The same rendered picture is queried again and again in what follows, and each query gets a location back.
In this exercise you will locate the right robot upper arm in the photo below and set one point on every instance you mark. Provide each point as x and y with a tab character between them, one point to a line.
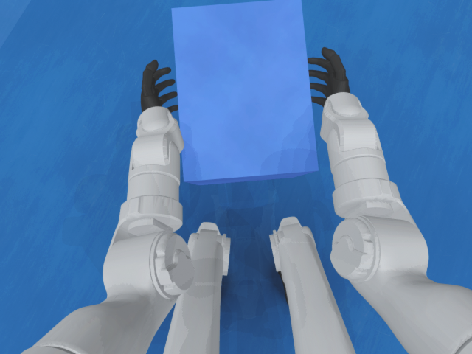
386	261

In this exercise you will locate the robot left shin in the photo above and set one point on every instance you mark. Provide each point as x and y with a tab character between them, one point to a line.
204	225

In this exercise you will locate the robot right foot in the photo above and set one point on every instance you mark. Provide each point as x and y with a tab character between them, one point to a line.
279	272

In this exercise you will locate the robot left hand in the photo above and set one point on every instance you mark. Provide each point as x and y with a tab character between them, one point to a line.
150	91

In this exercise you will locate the carton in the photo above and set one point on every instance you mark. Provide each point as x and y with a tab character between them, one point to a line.
244	101

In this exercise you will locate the robot right forearm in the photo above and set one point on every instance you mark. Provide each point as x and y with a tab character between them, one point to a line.
362	185

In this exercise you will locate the robot right hand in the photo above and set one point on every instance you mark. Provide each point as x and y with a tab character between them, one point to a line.
335	79

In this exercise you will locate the left robot upper arm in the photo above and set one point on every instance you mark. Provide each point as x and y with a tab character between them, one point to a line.
143	277

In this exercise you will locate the robot left forearm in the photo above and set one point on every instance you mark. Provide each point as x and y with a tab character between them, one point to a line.
154	178

